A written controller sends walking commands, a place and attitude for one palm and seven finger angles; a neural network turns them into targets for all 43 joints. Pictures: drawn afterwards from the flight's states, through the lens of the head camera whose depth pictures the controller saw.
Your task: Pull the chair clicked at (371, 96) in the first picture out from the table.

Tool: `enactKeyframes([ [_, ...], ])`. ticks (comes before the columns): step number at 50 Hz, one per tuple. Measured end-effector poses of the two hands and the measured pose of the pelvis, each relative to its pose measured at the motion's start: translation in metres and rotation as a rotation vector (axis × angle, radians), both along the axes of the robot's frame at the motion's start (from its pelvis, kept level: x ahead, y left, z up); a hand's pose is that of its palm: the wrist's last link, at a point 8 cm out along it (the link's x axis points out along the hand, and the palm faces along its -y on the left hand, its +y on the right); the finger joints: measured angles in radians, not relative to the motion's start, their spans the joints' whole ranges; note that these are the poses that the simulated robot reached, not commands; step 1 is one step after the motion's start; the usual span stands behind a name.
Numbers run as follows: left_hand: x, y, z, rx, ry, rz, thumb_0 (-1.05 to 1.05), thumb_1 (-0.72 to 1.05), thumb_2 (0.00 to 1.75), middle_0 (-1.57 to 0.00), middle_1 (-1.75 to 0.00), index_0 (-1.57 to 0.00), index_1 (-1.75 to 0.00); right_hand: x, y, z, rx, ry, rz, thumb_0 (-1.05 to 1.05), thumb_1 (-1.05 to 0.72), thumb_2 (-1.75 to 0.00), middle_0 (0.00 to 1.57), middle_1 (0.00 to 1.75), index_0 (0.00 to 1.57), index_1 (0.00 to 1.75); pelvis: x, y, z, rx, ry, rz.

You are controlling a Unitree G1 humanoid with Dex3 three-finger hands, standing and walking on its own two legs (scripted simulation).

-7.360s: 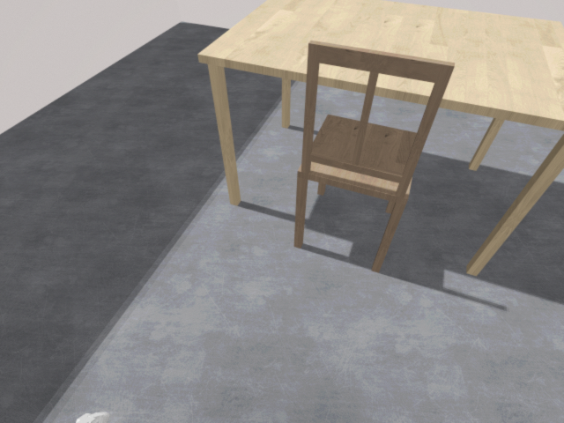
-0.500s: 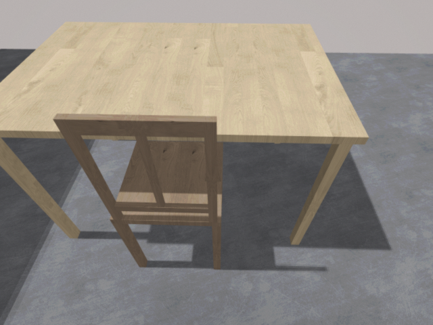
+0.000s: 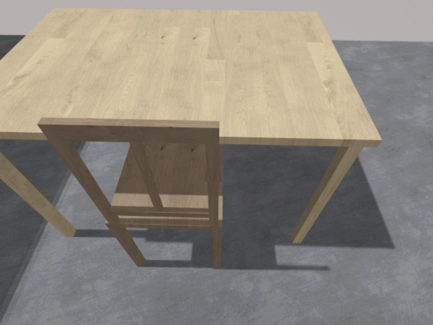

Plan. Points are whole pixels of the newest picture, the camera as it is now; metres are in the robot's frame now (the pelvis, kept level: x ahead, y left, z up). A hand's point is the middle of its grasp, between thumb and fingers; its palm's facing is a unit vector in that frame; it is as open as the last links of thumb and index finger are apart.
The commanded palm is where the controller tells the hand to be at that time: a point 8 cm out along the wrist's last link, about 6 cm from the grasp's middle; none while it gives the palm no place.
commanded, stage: come to a stop and stand still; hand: left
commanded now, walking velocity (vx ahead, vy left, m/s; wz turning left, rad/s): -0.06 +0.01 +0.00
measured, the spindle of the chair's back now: (149, 180) +0.45 +0.20 -0.08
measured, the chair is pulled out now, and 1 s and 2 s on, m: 0.00 0.00 0.00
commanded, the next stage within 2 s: look again from close up in 0.72 s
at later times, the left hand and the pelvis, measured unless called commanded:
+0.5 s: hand out of the picture -0.05 +0.22 -0.17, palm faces +0.06 -0.98 -0.20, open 7.4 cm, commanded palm none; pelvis -0.07 +0.03 +0.00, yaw +2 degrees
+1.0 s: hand out of the picture -0.10 +0.19 -0.17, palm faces +0.07 -0.99 -0.15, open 7.4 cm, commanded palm none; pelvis -0.06 +0.04 +0.00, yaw +2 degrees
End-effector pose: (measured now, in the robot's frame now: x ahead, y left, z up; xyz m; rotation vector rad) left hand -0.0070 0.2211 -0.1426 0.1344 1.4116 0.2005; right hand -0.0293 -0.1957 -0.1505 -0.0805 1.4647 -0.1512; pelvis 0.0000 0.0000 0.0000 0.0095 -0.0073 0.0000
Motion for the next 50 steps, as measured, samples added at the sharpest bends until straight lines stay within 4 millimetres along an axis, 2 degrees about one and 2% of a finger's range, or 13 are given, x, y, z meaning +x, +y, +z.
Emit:
enactKeyframes([
  [8, 0.012, 0.011, 0.004, 0.036, -0.085, -0.024, 0.01, 0.92, 0.89, -0.2, -0.3, -0.2, -0.29, 0.023, -0.025, 0.001, -0.046, -0.079, 0.023, 0.03, -0.93, -0.9, 0.2, 0.3, 0.2, 0.3, -0.019, 0.001, 0.0, -0.005, 0.002, 0.008],
  [13, 0.003, 0.021, -0.003, 0.018, -0.154, -0.05, 0.0, 0.91, 0.89, -0.2, -0.3, -0.2, -0.29, 0.042, -0.035, 0.014, -0.107, -0.224, 0.044, 0.02, -0.92, -0.9, 0.2, 0.3, 0.2, 0.3, -0.039, 0.012, -0.005, -0.017, -0.035, 0.024],
  [17, -0.008, 0.03, -0.005, -0.004, -0.167, -0.058, 0.0, 0.91, 0.89, -0.2, -0.3, -0.2, -0.29, 0.045, -0.028, 0.025, -0.121, -0.302, 0.069, 0.01, -0.91, -0.9, 0.2, 0.3, 0.19, 0.3, -0.051, 0.022, -0.004, -0.02, -0.055, 0.011],
  [21, -0.024, 0.039, -0.002, -0.007, -0.175, -0.054, 0.0, 0.91, 0.89, -0.2, -0.3, -0.2, -0.29, 0.039, -0.016, 0.029, -0.106, -0.316, 0.099, 0.01, -0.91, -0.9, 0.2, 0.3, 0.19, 0.3, -0.06, 0.029, -0.001, -0.018, -0.048, 0.019],
  [26, -0.058, 0.046, 0.0, -0.002, -0.127, -0.027, 0.0, 0.91, 0.89, -0.2, -0.3, -0.2, -0.29, 0.021, -0.001, 0.024, -0.071, -0.27, 0.118, 0.01, -0.91, -0.9, 0.2, 0.3, 0.2, 0.3, -0.068, 0.034, 0.001, -0.018, -0.042, 0.032],
  [32, -0.101, 0.047, 0.0, -0.006, -0.022, 0.004, 0.0, 0.91, 0.89, -0.2, -0.3, -0.2, -0.29, -0.006, 0.003, 0.018, -0.064, -0.189, 0.102, 0.01, -0.92, -0.9, 0.2, 0.3, 0.2, 0.3, -0.071, 0.038, 0.002, -0.017, -0.031, 0.038],
  [36, -0.117, 0.043, 0.0, -0.018, 0.032, 0.017, 0.01, 0.91, 0.89, -0.2, -0.3, -0.2, -0.29, -0.025, 0.006, 0.015, -0.058, -0.13, 0.09, 0.01, -0.91, -0.9, 0.2, 0.3, 0.2, 0.3, -0.07, 0.039, 0.002, -0.015, -0.027, 0.04],
  [42, -0.121, 0.033, -0.001, -0.039, 0.059, 0.025, 0.01, 0.91, 0.89, -0.2, -0.3, -0.2, -0.29, -0.044, 0.012, 0.013, -0.043, -0.057, 0.073, 0.01, -0.91, -0.9, 0.2, 0.3, 0.2, 0.3, -0.067, 0.04, 0.003, -0.012, -0.021, 0.041],
  [50, -0.095, 0.021, -0.003, -0.063, 0.022, 0.013, 0.0, 0.91, 0.89, -0.2, -0.3, -0.2, -0.29, -0.041, 0.019, 0.011, -0.023, -0.042, 0.056, 0.01, -0.91, -0.9, 0.2, 0.3, 0.2, 0.3, -0.059, 0.037, 0.004, -0.011, -0.019, 0.038],
])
